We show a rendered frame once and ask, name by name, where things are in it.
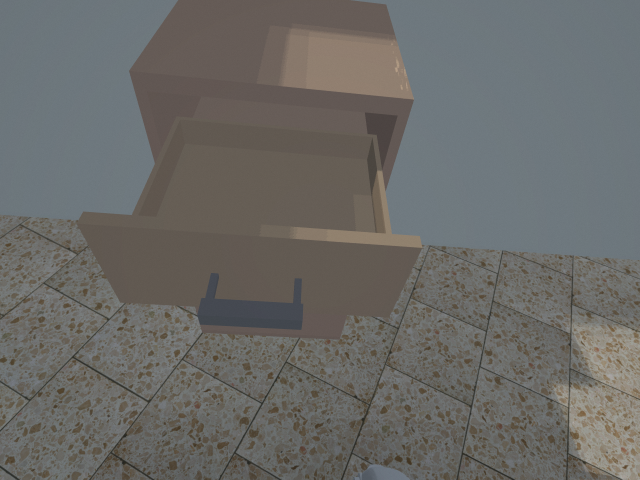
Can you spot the cabinet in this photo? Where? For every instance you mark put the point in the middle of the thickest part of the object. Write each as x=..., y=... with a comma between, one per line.
x=318, y=64

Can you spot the handle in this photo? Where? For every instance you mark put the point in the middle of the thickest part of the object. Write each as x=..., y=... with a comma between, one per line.
x=243, y=313

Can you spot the drawer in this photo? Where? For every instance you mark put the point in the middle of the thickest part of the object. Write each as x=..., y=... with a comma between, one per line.
x=260, y=205

